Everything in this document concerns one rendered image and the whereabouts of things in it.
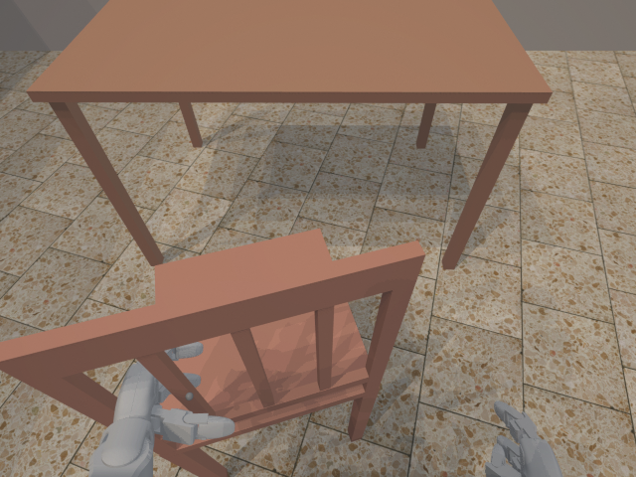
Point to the robot left forearm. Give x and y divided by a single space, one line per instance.
125 450

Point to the table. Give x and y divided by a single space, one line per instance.
294 51

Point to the chair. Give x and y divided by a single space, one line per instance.
280 340

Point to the robot right hand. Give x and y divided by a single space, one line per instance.
534 457

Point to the robot left hand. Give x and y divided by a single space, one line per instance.
140 391

